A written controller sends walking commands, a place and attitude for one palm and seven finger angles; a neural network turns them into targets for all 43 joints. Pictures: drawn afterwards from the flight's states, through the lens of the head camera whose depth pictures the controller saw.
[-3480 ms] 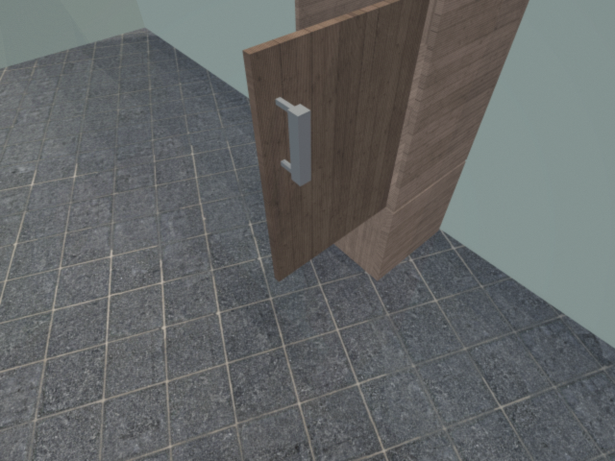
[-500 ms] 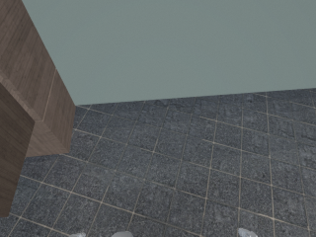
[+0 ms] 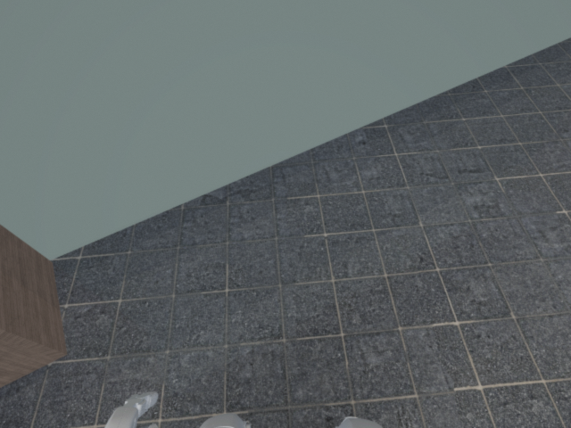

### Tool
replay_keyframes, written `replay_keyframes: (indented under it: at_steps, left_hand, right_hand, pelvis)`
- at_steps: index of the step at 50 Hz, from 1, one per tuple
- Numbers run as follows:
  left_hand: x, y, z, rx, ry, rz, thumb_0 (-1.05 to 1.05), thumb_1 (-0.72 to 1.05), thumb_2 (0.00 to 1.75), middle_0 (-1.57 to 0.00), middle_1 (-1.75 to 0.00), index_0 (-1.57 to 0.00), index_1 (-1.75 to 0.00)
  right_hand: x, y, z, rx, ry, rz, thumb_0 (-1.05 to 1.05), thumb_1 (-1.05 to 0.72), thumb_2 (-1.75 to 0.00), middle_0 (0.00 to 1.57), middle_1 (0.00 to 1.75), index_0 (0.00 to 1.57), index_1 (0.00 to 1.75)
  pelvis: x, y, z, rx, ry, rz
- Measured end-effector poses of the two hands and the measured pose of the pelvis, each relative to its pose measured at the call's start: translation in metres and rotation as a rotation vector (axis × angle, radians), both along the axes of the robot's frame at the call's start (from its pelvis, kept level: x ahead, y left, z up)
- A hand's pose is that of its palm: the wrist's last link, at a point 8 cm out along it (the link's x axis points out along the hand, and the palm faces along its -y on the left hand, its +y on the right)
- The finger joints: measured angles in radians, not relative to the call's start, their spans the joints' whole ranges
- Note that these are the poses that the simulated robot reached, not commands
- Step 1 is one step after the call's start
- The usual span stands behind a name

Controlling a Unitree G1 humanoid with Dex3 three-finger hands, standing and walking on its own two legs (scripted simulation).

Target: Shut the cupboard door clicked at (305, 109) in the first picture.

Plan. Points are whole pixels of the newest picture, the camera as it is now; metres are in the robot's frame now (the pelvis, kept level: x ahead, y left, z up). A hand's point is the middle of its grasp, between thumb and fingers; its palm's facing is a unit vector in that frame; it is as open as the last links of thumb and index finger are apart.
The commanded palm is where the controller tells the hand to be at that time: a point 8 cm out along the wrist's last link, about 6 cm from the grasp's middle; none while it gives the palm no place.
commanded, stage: walk around to get in front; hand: left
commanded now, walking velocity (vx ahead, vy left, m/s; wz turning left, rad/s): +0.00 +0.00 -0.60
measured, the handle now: out of the picture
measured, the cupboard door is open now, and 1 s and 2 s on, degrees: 90 90 90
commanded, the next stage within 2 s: none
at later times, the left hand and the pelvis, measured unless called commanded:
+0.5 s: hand (171, 402) +0.17 +0.21 -0.16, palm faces -0.22 -0.96 -0.19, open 7.4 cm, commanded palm none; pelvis +0.05 +0.02 +0.02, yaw -17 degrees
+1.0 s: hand (260, 348) +0.24 +0.06 -0.13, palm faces -0.56 -0.78 -0.28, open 7.4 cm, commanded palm none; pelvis +0.05 -0.04 +0.02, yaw -36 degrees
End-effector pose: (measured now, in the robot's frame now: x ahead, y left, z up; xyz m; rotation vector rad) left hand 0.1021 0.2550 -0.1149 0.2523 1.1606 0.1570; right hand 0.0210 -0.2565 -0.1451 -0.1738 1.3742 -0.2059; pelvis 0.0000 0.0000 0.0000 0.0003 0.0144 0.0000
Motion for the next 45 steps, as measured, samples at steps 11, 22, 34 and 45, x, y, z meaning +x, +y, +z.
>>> replay_keyframes:
  at_steps: [11, 22, 34, 45]
  left_hand:
    - [0.02, -0.031, 0.003, -0.037, 0.065, -0.089, 0.0, 0.9, 0.89, -0.2, -0.3, -0.2, -0.3]
    - [0.052, -0.003, -0.024, -0.077, 0.119, -0.145, 0.01, 0.9, 0.89, -0.2, -0.3, -0.2, -0.3]
    - [0.12, -0.024, -0.004, -0.039, 0.117, -0.352, 0.01, 0.91, 0.9, -0.19, -0.3, -0.2, -0.3]
    - [0.169, -0.126, 0.009, 0.011, -0.016, -0.565, 0.0, 0.9, 0.89, -0.2, -0.3, -0.2, -0.3]
  right_hand:
    - [0.046, -0.013, 0.029, -0.023, -0.142, -0.082, 0.0, -0.91, -0.9, 0.2, 0.3, 0.2, 0.3]
    - [0.072, 0.02, 0.044, -0.085, -0.241, -0.121, 0.0, -0.91, -0.9, 0.2, 0.3, 0.2, 0.3]
    - [-0.012, 0.031, 0.043, -0.063, -0.117, -0.345, 0.0, -0.91, -0.9, 0.2, 0.3, 0.2, 0.3]
    - [-0.096, 0.0, 0.0, 0.012, 0.009, -0.571, 0.0, -0.91, -0.9, 0.2, 0.3, 0.2, 0.3]
  pelvis:
    - [0.018, -0.007, 0.018, 0.015, 0.021, -0.122]
    - [0.042, 0.022, 0.009, -0.014, 0.028, -0.246]
    - [0.055, 0.016, 0.021, -0.029, 0.023, -0.427]
    - [0.049, -0.029, 0.004, 0.02, -0.005, -0.563]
